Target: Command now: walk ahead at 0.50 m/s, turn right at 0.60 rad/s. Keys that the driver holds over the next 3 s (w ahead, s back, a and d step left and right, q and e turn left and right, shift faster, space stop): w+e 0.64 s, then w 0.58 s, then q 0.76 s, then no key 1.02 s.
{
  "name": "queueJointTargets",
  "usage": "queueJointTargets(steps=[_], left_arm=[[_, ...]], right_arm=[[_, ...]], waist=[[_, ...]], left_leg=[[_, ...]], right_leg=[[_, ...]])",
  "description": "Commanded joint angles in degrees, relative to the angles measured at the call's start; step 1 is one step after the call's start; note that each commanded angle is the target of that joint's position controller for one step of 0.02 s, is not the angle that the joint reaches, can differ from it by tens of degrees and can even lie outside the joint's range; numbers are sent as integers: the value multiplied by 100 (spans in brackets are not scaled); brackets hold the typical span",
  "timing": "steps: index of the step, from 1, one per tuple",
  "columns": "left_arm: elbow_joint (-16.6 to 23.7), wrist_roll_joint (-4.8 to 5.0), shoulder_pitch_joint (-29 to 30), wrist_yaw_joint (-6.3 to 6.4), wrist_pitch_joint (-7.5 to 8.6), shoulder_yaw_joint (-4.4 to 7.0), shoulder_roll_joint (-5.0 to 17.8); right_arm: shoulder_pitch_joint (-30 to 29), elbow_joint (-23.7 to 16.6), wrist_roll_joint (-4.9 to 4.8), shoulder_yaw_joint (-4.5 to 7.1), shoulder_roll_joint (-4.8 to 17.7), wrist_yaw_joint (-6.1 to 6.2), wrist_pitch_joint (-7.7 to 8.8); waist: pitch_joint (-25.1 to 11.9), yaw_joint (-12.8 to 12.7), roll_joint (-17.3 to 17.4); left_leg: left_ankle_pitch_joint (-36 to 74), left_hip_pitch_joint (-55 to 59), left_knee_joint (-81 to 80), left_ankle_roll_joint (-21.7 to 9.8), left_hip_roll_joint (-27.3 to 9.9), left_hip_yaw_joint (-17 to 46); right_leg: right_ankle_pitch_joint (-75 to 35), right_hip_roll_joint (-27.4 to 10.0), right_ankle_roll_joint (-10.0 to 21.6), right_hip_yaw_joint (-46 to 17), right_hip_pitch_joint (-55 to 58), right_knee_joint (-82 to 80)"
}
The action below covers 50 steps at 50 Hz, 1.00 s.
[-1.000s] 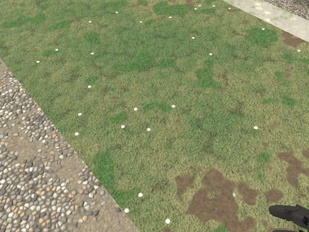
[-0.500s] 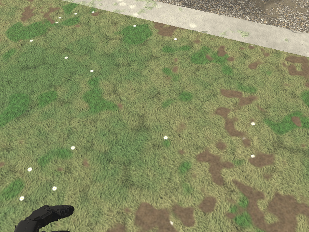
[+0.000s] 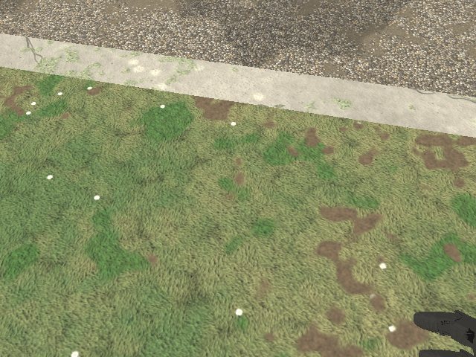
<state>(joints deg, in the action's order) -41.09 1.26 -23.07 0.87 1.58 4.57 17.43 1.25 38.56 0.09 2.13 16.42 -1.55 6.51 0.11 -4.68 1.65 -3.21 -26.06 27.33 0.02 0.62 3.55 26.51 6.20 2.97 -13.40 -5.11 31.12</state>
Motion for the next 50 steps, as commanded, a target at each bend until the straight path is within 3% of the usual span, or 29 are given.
queueJointTargets(steps=[1, 2, 3, 4, 5, 7, 11, 17, 21, 23, 24, 25, 26, 27, 28, 29, 30, 31, 33, 36, 40, 43, 45, 48, 49, 50], left_arm=[[569, 70, -372, 1, 113, -89, -44], [532, 134, -464, 19, 139, -39, 426], [519, 120, 93, 20, 109, 74, 828], [587, 48, 499, 26, 73, 96, 868], [659, -16, 730, 12, 68, 106, 796], [672, 34, 698, -46, 19, 101, 565], [809, -1, 969, -79, -58, 18, 260], [968, 1, 1850, -276, 34, -67, 117], [1188, 27, 2309, -404, 27, -54, 178], [1211, -18, 2112, -422, -1, 47, 371], [1127, -33, 1678, -411, -24, 145, 545], [876, -18, 761, -367, -45, 309, 801], [607, 14, -268, -254, -106, 502, 1220], [667, 79, -10, -210, -57, 556, 1892], [842, 40, -197, -240, 47, 412, 1422], [739, -13, -16, -262, 138, 305, 1106], [734, -1, 294, -259, 180, 254, 970], [786, -18, 695, -247, 182, 199, 812], [883, -119, 1071, -202, 195, 119, 631], [679, -108, 948, -114, 253, 104, 668], [396, -79, 617, -44, 250, 99, 748], [165, -39, 272, -55, 260, 106, 833], [29, -18, 102, -53, 234, 106, 825], [-109, -34, 32, -25, 149, 128, 859], [-120, -35, 92, -21, 121, 136, 881], [-111, -41, 198, -19, 96, 118, 859]], right_arm=[[1893, 18, 169, 552, 1629, 98, 46], [1978, 71, 3, 499, 1287, 46, 5], [1712, -12, -24, 387, 859, 73, -26], [1431, -46, 20, 331, 714, 96, -73], [1228, -11, 51, 286, 593, 108, -101], [1090, 56, 81, 241, 459, 132, -76], [1209, 271, 21, 336, 692, 133, -3], [1376, 492, -18, 387, 946, 179, -104], [1621, 652, -133, 450, 1159, 178, -224], [1595, 658, -194, 504, 1336, 205, -295], [1571, 649, -220, 528, 1415, 227, -341], [1493, 618, -238, 503, 1364, 254, -376], [1579, 531, -100, 396, 1116, 278, -356], [2063, 143, 139, 114, 269, 198, -218], [1489, 91, -59, 165, 723, 127, -6], [948, -88, -261, 238, 992, 88, 100], [904, -79, -200, 202, 910, 111, 158], [926, -8, -45, 224, 911, 147, 164], [1151, 67, 22, 261, 919, 128, 37], [1054, 91, 72, 186, 646, 116, -108], [219, -80, 37, 71, 395, 63, -100], [-277, -213, -52, 61, 422, -6, -58], [-462, -304, -57, 81, 500, -56, -27], [-321, -333, -40, 125, 603, -109, 5], [-100, -290, -34, 156, 658, -103, 14], [433, -149, -15, 237, 778, -71, 23]], waist=[[-1805, 795, 1188], [-1728, 820, 1481], [-957, 968, 812], [-497, 923, 408], [-150, 821, 301], [51, 616, 522], [145, 596, 334], [311, 883, 198], [486, 933, 211], [249, 692, 368], [-44, 406, 427], [-509, -115, 306], [-1039, -541, -193], [-1496, 253, -1792], [-2173, -214, -1137], [-1317, -258, -840], [-845, -1, -464], [-541, 249, -294], [-389, 571, -481], [-201, 580, -406], [65, 220, -498], [255, -10, -504], [347, -61, -511], [319, 73, -650], [213, 206, -712], [-113, 518, -676]], left_leg=[[-1356, 4541, -460, -1397, -2232, 3093], [-2842, 4620, -927, -1560, -2589, 4402], [-3057, 3961, -1067, -1306, -2334, 3626], [-2408, 3272, -1098, -1104, -2089, 2767], [-1716, 2673, -1221, -1041, -1846, 2158], [-977, 2062, -1505, -932, -1537, 1303], [3, 2013, -1831, -1128, -1621, 472], [645, 2277, -1871, -895, -1457, -747], [1161, 2825, -1667, -756, -1666, -1077], [3012, 3074, -989, -644, -1685, -1311], [3915, 3078, -259, -577, -1638, -1439], [4113, 2655, 897, -421, -1468, -1623], [2508, 1251, 2613, -174, -1250, -1610], [-2878, -1313, 4620, 160, -99, -1174], [-3084, -1901, 5233, 91, -31, 108], [-2481, -2326, 5124, -17, -281, 117], [-1976, -2076, 4610, -67, -515, 108], [-1694, -1690, 4130, -11, -675, 112], [-1372, -1071, 3707, 98, -809, 115], [-845, -922, 2994, 343, -773, -104], [777, -635, 1314, 377, -572, -209], [1194, -521, 670, 274, -433, -194], [950, -778, 399, 126, -411, -130], [233, -722, 171, -135, -333, -162], [-15, -383, 104, -237, -229, -280], [18, 403, -70, -387, -51, -470]], right_leg=[[206, 45, -75, 247, -2996, 3122], [725, -319, -178, 251, -3957, 4119], [201, -573, -229, 244, -4204, 4453], [-221, -764, -254, 471, -4080, 4424], [-512, -911, -261, 506, -3936, 4162], [-801, -1140, -236, 598, -3499, 3780], [-1263, -1258, -329, 723, -3696, 3084], [-2759, -1177, -273, 1180, -3368, 1300], [-2385, -1047, -42, 1468, -3200, 628], [-1775, -720, 189, 1770, -2630, 491], [-1549, -487, 340, 1924, -2001, 414], [-1874, -238, 556, 1991, -710, 47], [-1914, -668, 857, 1089, 1121, -26], [-873, -2182, 1892, -2228, 2785, -537], [-74, -2505, 2075, -3428, 2954, -1338], [-542, -2348, 1776, -2598, 2400, -1460], [-1106, -2097, 1583, -1920, 1562, -1453], [-1709, -1875, 1440, -1414, 800, -1495], [-2471, -1666, 1409, -950, -29, -1735], [-3273, -1511, 1413, -301, -631, -1913], [-2848, -1189, 1059, 272, -845, -1955], [-2336, -1384, 1012, 113, -628, -1947], [-2428, -1597, 992, -69, -116, -1722], [-3107, -1856, 850, -263, 510, -1350], [-3724, -1823, 779, -234, 589, -1104], [-4684, -1601, 661, -48, 556, -498]])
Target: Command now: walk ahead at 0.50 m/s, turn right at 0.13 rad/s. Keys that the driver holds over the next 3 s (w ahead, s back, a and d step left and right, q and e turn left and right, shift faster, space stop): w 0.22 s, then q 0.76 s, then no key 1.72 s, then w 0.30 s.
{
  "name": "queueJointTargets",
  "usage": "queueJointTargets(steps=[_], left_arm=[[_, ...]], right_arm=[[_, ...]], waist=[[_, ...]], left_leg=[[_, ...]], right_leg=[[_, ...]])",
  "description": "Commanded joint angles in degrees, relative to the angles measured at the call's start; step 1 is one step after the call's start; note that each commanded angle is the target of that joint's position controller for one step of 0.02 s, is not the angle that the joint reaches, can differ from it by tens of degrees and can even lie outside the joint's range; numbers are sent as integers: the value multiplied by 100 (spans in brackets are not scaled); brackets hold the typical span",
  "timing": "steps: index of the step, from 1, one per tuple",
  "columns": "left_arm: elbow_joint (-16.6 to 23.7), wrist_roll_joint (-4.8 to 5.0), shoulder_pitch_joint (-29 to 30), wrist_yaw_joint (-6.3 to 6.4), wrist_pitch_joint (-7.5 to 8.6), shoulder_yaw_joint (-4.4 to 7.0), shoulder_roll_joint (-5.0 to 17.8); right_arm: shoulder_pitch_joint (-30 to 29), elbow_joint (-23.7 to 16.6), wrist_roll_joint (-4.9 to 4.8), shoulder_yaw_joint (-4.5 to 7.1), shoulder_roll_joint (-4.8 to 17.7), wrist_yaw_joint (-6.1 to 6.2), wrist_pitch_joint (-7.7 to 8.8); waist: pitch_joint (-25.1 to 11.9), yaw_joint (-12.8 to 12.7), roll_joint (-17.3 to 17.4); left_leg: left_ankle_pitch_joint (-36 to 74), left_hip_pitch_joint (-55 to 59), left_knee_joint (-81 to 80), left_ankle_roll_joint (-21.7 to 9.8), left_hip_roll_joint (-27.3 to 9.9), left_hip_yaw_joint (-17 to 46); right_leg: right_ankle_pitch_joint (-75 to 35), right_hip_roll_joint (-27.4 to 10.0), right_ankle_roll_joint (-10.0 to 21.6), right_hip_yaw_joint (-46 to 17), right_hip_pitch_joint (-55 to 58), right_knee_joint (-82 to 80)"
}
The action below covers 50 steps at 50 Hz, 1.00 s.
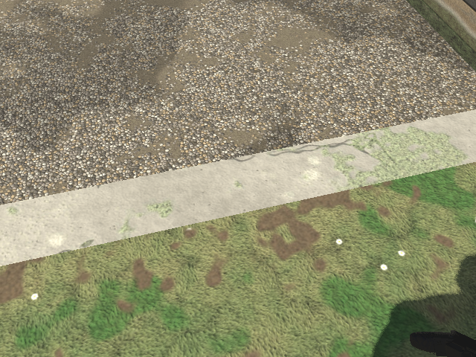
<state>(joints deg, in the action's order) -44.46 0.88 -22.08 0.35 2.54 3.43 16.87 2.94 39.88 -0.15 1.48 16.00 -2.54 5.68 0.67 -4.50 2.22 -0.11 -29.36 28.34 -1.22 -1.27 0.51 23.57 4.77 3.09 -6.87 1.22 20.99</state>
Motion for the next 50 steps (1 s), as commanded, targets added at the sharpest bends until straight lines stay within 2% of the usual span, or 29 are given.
queueJointTargets(steps=[1, 2, 3, 4, 5, 6, 7, 10, 14, 16, 20, 23, 24, 25, 26, 27, 28, 29, 32, 36, 39, 43, 44, 45, 46, 47, 48, 49, 50], left_arm=[[277, -59, 131, 33, -10, 159, 766], [374, -68, -395, 22, 49, 33, 388], [284, -24, -733, 4, 136, -39, 219], [341, 77, -166, -24, 174, 74, 748], [494, 107, 386, -33, 198, 100, 847], [568, 31, 704, -25, 217, 90, 793], [560, -22, 718, -26, 209, 110, 716], [432, -31, 425, -17, 122, 69, 418], [647, -173, 1074, 20, 163, -6, 218], [695, -169, 1435, -23, 225, -47, 109], [823, -122, 1967, -93, 256, 13, 283], [682, -172, 1493, -88, 303, 142, 580], [592, -230, 1134, -46, 334, 204, 768], [604, -361, 641, 26, 326, 278, 1173], [654, -308, 648, 35, 188, 256, 1125], [728, -183, 731, 24, 72, 202, 799], [754, -131, 1021, 48, 6, 130, 557], [728, -128, 1369, 63, -43, 78, 437], [674, -265, 1993, 81, -94, 114, 543], [527, -206, 2105, 155, -71, 166, 611], [412, -164, 2062, 161, -138, 229, 800], [249, 17, 2076, 119, -241, 271, 898], [140, 48, 1880, 114, -275, 248, 738], [69, -38, 1610, 88, -317, 193, 445], [365, -221, 1851, 97, -305, 165, 375], [482, -226, 2397, 141, -278, 235, 577], [448, -102, 2323, 156, -291, 276, 632], [287, -87, 2074, 196, -318, 312, 639], [161, -127, 1929, 230, -340, 336, 699]], right_arm=[[1090, -111, 47, 396, 1051, 61, 115], [1881, -21, 145, 514, 1525, 85, 110], [2279, 184, 33, 504, 1381, 25, 56], [2109, 169, -85, 381, 967, 41, 34], [1647, 102, -68, 332, 849, 71, -9], [1333, 65, 0, 294, 774, 78, -38], [1163, 43, 63, 251, 666, 78, -27], [1103, 112, 33, 224, 607, 78, 41], [1239, 278, 10, 283, 842, 165, -17], [1434, 373, -39, 312, 917, 228, -100], [1756, 497, -126, 376, 1044, 331, -296], [1470, 381, -150, 409, 1018, 406, -394], [1445, 304, -124, 370, 867, 404, -395], [1565, 89, 25, 248, 487, 385, -365], [2643, 192, -9, 127, 160, 352, -361], [2640, 315, -110, 262, 764, 349, -435], [2093, 212, -159, 363, 965, 386, -543], [1861, 171, -151, 388, 926, 445, -673], [1941, 86, -77, 404, 711, 525, -954], [1611, -135, -28, 346, 519, 460, -943], [1364, -289, -34, 340, 590, 350, -934], [1573, -275, -17, 418, 684, 241, -954], [1710, -220, 25, 479, 799, 253, -949], [1763, -287, 43, 604, 1255, 326, -934], [1546, -541, 76, 682, 1851, 384, -904], [1661, -561, 269, 647, 1676, 347, -760], [1396, -562, 266, 600, 1519, 339, -641], [1002, -624, 131, 573, 1345, 366, -594], [767, -679, 31, 490, 1113, 395, -587]], waist=[[-877, 879, -594], [-1876, 926, 387], [-2294, 910, 1482], [-1556, 1049, 811], [-793, 967, 365], [-304, 837, 62], [-92, 666, 85], [-136, 427, 338], [38, 472, 129], [-85, 613, 202], [-164, 736, 323], [-362, 370, 396], [-644, 223, 198], [-1437, 170, -736], [-2282, 495, -1919], [-2370, 343, -1411], [-1666, 320, -1058], [-1190, 409, -858], [-542, 707, -1219], [-641, 638, -978], [-721, 555, -961], [-645, 756, -865], [-551, 763, -602], [-308, 628, 636], [-36, 541, 1864], [-332, 923, 1239], [-300, 710, 934], [-282, 501, 609], [-349, 436, 585]], left_leg=[[36, 2109, 38, -523, -168, 64], [-283, 4389, 127, -1284, -1418, 1967], [-1585, 5228, -786, -1696, -2081, 4030], [-2588, 4788, -1054, -1452, -1975, 3865], [-2479, 3953, -1203, -1251, -1796, 3116], [-1929, 3151, -1372, -1192, -1568, 2561], [-1408, 2637, -1531, -1156, -1371, 2183], [-429, 2133, -1848, -1212, -1113, 1487], [2142, 1929, -1730, -1160, -868, 706], [2508, 1852, -1530, -953, -609, 378], [1957, 2226, -1023, -834, -726, 785], [1496, 2330, -245, -582, -726, 1212], [1190, 2066, 389, -370, -397, 1102], [-774, 1018, 1891, -81, 120, 834], [-4404, -274, 3434, 202, 617, 512], [-4130, -445, 4022, 301, 302, 677], [-3695, -795, 4259, 399, 128, 498], [-3342, -839, 4200, 503, -43, 396], [-2635, 42, 3927, 657, -162, 131], [-2141, 431, 2831, 532, -337, 22], [-1947, 792, 2140, 384, -345, -112], [-1439, 1526, 694, 12, -101, -446], [-1144, 1855, 187, -180, -8, -320], [-98, 2189, -710, -586, -828, 1031], [893, 2348, -1042, -1587, -2036, 2913], [353, 1993, -1242, -1882, -2024, 3021], [-85, 1933, -1244, -1583, -1719, 2537], [-356, 1944, -1147, -1227, -1430, 2155], [-140, 1975, -1071, -1058, -1327, 1896]], right_leg=[[-4464, -1151, 474, -441, -547, 1621], [-2773, -435, 70, -65, -2398, 3653], [924, 119, -150, -183, -3716, 4904], [797, -230, -114, -407, -4355, 5386], [257, -542, -90, -107, -4522, 5281], [-164, -759, -97, 83, -4400, 4959], [-470, -946, -113, 109, -4156, 4639], [-771, -1105, -234, 235, -3696, 4145], [-1654, -990, -496, 440, -3608, 2686], [-2429, -724, -529, 559, -3105, 1802], [-2789, -422, -492, 379, -2829, 949], [-2815, -445, -248, 262, -2119, 353], [-3639, -686, -59, 221, -1303, 111], [-5893, -1888, 417, -721, 323, 618], [-6769, -3216, 1370, -2007, 1564, 877], [-5140, -3020, 1357, -2116, 1119, 515], [-3946, -2660, 1147, -1588, 566, 280], [-3106, -2388, 1010, -1183, -112, 22], [-2071, -1966, 968, -223, -1827, -641], [-2384, -2092, 1068, 321, -1793, -659], [-2367, -2262, 1061, 465, -1611, -614], [-1881, -2220, 641, 769, -1531, -69], [-1370, -1992, 307, 1003, -1773, 409], [-406, -1382, -271, 1601, -2555, 1754], [1325, -443, -750, 1530, -4061, 3084], [1392, -414, -644, 587, -4070, 4076], [848, -532, -522, 362, -4076, 4334], [331, -614, -490, 303, -4083, 4302], [43, -643, -528, 321, -4017, 4283]])
Over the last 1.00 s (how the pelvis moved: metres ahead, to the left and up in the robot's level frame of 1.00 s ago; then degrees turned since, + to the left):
0.53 -0.14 0.01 -28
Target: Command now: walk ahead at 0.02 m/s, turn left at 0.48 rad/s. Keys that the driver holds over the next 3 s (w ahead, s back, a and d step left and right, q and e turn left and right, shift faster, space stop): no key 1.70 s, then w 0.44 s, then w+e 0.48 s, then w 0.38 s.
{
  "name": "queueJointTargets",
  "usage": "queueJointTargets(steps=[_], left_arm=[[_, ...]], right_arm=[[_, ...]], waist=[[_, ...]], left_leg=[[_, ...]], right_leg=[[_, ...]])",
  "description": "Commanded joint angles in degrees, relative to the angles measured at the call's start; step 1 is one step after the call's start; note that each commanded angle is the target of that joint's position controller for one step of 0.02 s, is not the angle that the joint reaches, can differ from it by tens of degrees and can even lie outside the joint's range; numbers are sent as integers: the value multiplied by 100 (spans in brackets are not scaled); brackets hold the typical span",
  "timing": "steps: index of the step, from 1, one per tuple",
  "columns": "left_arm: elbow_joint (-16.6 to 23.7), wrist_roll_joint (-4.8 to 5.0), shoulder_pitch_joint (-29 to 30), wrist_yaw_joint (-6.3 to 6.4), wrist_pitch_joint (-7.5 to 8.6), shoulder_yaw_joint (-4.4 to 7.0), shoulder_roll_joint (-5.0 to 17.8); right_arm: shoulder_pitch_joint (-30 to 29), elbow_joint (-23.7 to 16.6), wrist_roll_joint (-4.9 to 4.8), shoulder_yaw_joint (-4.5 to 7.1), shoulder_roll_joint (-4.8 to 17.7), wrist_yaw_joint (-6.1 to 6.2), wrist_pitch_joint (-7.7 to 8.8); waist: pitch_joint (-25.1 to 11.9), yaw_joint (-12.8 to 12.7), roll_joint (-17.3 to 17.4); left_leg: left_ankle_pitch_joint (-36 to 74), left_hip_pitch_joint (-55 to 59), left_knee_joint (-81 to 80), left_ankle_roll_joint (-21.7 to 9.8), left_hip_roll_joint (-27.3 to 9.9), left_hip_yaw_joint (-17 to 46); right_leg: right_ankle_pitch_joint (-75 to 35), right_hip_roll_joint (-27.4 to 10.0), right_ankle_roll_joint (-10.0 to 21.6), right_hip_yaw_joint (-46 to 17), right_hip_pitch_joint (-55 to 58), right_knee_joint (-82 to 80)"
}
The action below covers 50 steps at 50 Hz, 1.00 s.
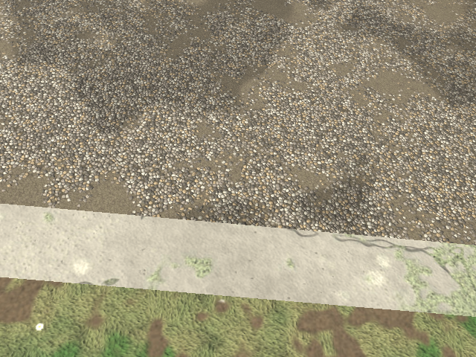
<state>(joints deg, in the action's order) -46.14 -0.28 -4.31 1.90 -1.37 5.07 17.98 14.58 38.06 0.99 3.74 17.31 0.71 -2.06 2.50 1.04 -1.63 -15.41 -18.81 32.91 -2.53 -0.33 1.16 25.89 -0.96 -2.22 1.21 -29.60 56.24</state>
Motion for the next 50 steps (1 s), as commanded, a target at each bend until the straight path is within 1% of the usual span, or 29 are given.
queueJointTargets(steps=[1, 2, 3, 4, 6, 8, 10, 12, 13, 14, 15, 16, 17, 18, 19, 20, 21, 23, 27, 31, 39, 50], left_arm=[[270, -35, 62, 68, 53, 177, 573], [240, -14, -9, 46, 70, 167, 525], [220, 23, -32, 28, 87, 142, 460], [218, 49, 10, 14, 98, 106, 385], [225, 53, 138, -25, 111, 27, 262], [210, 60, 157, -75, 115, -13, 267], [181, 90, 108, -109, 120, -12, 366], [141, 97, 23, -134, 139, -20, 386], [87, 86, -98, -151, 160, -35, 338], [24, 44, -243, -175, 193, -57, 296], [4, -51, -327, -189, 211, -59, 395], [13, -114, -406, -163, 212, 24, 841], [-68, -66, -143, -169, 198, 4, 780], [1, -46, 41, -198, 211, -80, 428], [-23, -59, 71, -207, 235, -104, 364], [-45, -51, 62, -212, 272, -109, 423], [-85, -41, 23, -215, 315, -115, 446], [-206, -32, -114, -191, 348, -147, 416], [-347, -17, -151, -141, 305, -190, 376], [-505, -12, -134, -129, 272, -220, 341], [-883, -2, -125, -126, 239, -254, 295], [-1290, 1, -259, -88, 214, -290, 280]], right_arm=[[-476, -528, -92, 195, 845, 105, 186], [-446, -539, -65, 149, 750, 125, 179], [-393, -528, -49, 129, 707, 137, 178], [-334, -507, -52, 123, 692, 145, 177], [-261, -460, -64, 133, 730, 157, 152], [-264, -429, -38, 149, 798, 141, 113], [-302, -383, -27, 146, 822, 89, 83], [-389, -318, -60, 110, 756, 46, 71], [-492, -286, -100, 80, 693, 34, 69], [-513, -227, -144, 49, 624, 26, 74], [-375, -161, -107, 5, 502, 15, 122], [-138, -154, 24, -27, 405, -16, 186], [-7, -136, 48, -50, 263, -39, 222], [-250, -73, 91, -42, 402, -30, 218], [-500, -89, 56, 1, 501, -17, 191], [-599, -81, 25, 12, 507, 5, 142], [-593, -79, 22, 12, 498, 16, 100], [-543, -17, 11, 7, 432, 18, 90], [-457, 173, -6, 18, 361, 36, 136], [-373, 366, -15, 32, 344, 66, 160], [-257, 784, -35, 39, 371, 130, 194], [-209, 1349, -61, -5, 335, 178, 216]], waist=[[-640, -170, 980], [-771, -191, 923], [-842, -176, 873], [-845, -134, 862], [-814, -22, 922], [-759, 58, 1031], [-661, 108, 1074], [-578, 80, 1030], [-562, -35, 954], [-539, -163, 841], [-656, -138, 628], [-816, 107, -107], [-809, 350, -768], [-696, 174, -614], [-574, 70, -517], [-493, 12, -438], [-451, -19, -388], [-431, -42, -239], [-369, -106, 36], [-325, -125, 186], [-250, -124, 197], [-163, -136, 146]], left_leg=[[1834, 864, -1457, -893, -1297, 1619], [2147, 919, -1402, -898, -1216, 1478], [2346, 1048, -1358, -907, -1170, 1368], [2426, 1201, -1321, -907, -1143, 1316], [2335, 1348, -1260, -913, -1111, 1298], [2152, 1203, -1244, -995, -1145, 1374], [2081, 1000, -1229, -1072, -1177, 1506], [2109, 933, -1132, -1064, -1162, 1631], [2102, 872, -1020, -977, -1077, 1610], [1962, 736, -939, -798, -950, 1554], [1554, 521, -880, -537, -781, 1496], [803, 236, -454, -241, -332, 1113], [97, 364, -537, 23, 64, 623], [160, 656, -611, 171, 32, 559], [360, 674, -593, 179, 30, 548], [608, 687, -587, 141, 4, 589], [782, 714, -624, 110, -23, 639], [916, 760, -689, 76, -56, 671], [1053, 715, -764, 124, -66, 673], [1123, 743, -829, 179, -77, 665], [1192, 861, -914, 228, -94, 615], [1116, 910, -989, 261, -73, 503]], right_leg=[[-415, -34, -58, -438, -681, 872], [-575, 6, -106, -411, -509, 874], [-685, 12, -145, -398, -426, 677], [-759, -7, -177, -400, -401, 301], [-811, -44, -227, -400, -168, -494], [-683, -52, -236, -357, 265, -1049], [-557, -29, -216, -287, 646, -1447], [-642, -13, -158, -247, 945, -2000], [-1016, 10, -97, -194, 1231, -2573], [-1836, 12, -3, -171, 1674, -3400], [-2629, -243, 128, -469, 2235, -3624], [-3863, -874, 400, -1010, 2673, -3393], [-3360, -1006, 805, -1120, 2255, -3330], [-2494, -869, 837, -1101, 1889, -3470], [-2076, -694, 682, -976, 1797, -3493], [-1981, -575, 556, -863, 1744, -3469], [-1915, -525, 493, -809, 1727, -3461], [-1890, -439, 427, -706, 1760, -3395], [-1868, -351, 426, -633, 1879, -3325], [-1861, -290, 432, -593, 1940, -3323], [-1867, -189, 424, -532, 1979, -3408], [-1810, -111, 429, -506, 1953, -3512]])
Over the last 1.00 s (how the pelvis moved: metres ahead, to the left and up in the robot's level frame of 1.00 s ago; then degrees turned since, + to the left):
0.30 0.03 0.01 23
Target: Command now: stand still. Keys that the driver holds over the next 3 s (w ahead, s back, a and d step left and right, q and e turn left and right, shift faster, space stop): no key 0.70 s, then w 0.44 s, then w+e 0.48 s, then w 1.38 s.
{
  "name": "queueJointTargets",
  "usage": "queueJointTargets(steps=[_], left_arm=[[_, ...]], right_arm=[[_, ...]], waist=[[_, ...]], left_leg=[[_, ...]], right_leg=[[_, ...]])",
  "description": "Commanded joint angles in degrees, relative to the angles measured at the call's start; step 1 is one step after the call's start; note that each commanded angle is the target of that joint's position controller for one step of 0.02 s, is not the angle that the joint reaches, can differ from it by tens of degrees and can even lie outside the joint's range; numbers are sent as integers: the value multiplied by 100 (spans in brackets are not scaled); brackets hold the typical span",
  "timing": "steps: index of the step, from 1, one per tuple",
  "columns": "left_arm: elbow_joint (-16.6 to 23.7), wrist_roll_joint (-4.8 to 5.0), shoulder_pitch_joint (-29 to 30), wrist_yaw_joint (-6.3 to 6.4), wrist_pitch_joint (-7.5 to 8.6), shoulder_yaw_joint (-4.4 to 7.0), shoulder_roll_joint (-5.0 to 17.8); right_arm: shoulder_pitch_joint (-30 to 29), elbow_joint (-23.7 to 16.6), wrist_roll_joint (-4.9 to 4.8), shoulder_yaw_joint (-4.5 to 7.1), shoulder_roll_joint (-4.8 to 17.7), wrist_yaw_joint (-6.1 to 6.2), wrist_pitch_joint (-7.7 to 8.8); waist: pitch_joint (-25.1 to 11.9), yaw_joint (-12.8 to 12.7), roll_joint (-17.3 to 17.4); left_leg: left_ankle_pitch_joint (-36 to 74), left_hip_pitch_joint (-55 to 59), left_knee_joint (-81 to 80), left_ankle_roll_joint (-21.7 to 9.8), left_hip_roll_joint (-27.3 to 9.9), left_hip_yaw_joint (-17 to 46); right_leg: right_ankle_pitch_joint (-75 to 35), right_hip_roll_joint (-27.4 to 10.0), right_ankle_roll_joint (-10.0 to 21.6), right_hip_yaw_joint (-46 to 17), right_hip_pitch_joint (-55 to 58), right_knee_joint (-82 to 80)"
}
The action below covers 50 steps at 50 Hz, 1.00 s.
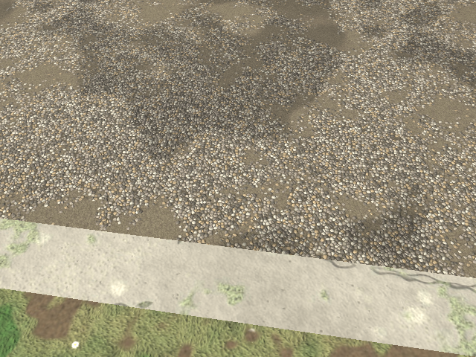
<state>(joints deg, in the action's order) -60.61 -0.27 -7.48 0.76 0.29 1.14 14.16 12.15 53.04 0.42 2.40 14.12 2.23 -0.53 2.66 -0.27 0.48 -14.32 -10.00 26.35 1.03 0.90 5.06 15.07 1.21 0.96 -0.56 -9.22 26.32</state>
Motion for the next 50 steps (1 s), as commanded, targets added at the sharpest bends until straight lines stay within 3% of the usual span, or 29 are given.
queueJointTargets(steps=[1, 17, 35, 37, 38, 40, 41, 43, 45, 47, 49, 50], left_arm=[[133, 1, 39, 29, 47, 99, 661], [-64, 7, -322, 74, 38, 49, 586], [-76, 18, -717, 90, 39, 29, 444], [-133, 39, -857, 118, 17, 44, 460], [-126, 87, -907, 136, 6, 105, 638], [-115, 136, -1220, 141, 48, 215, 934], [-100, 143, -1313, 137, 101, 282, 1076], [-1, 95, -1250, 109, 233, 297, 980], [140, 178, -1097, 88, 314, 285, 860], [261, 254, -846, 74, 300, 296, 896], [305, 255, -800, 44, 227, 293, 895], [366, 233, -700, 30, 246, 235, 726]], right_arm=[[37, -101, -7, 124, 647, 28, 63], [114, 515, -28, 45, 554, 52, 75], [312, 882, -41, -28, 422, 75, 80], [424, 966, -57, -54, 305, 88, 65], [434, 959, -95, -48, 300, 94, 74], [188, 780, -106, -60, 267, 66, 186], [48, 686, -119, -71, 234, 29, 273], [-53, 594, -173, -24, 295, -58, 415], [-57, 516, -225, 15, 325, -127, 526], [109, 584, -229, 47, 268, -166, 605], [1060, 1040, -209, 144, 260, -178, 592], [1543, 1187, -198, 195, 317, -175, 554]], waist=[[-173, -7, -64], [-94, -16, -41], [-30, -4, -49], [-74, -23, -183], [68, -53, -404], [382, -205, -893], [553, -257, -1033], [732, -211, -866], [636, -82, -653], [408, 112, -626], [91, 476, -518], [2, 680, -194]], left_leg=[[997, 27, -339, -92, -194, 103], [870, -51, -399, -62, -171, 1], [790, -152, -401, -42, -164, -57], [-301, -227, -211, -64, 51, -303], [-1005, -481, 131, -99, 199, -493], [-1339, -1281, 1084, -178, 198, -684], [-1148, -1461, 1664, -226, -38, -607], [-1433, -2102, 2508, -358, -401, -338], [-1455, -2289, 2131, -485, -625, -259], [-898, -1218, 931, -487, -439, -624], [189, 618, 183, -317, 92, -1129], [83, 1230, -3, -342, -41, -821]], right_leg=[[-722, -324, 113, -328, -89, -526], [-689, -268, 144, -312, -130, -566], [-743, -239, 173, -300, -147, -563], [850, -198, 253, -353, -177, -753], [1855, -292, 409, -561, -289, -894], [3286, -1144, 933, -1753, -303, -1542], [3406, -1678, 1247, -2451, -463, -1859], [2835, -2085, 1490, -2894, -287, -2022], [2128, -1970, 1276, -2469, 59, -1907], [1419, -1448, 976, -1545, -301, -1673], [1204, -923, 840, -870, -1250, -987], [857, -686, 689, -594, -1695, -268]])
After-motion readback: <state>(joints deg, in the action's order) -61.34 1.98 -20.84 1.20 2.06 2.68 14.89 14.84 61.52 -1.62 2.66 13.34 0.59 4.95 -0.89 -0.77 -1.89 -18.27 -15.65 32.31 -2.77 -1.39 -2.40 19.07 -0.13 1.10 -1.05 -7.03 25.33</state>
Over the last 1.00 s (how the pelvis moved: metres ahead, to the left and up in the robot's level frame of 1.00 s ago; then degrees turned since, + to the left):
0.03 -0.04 0.00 4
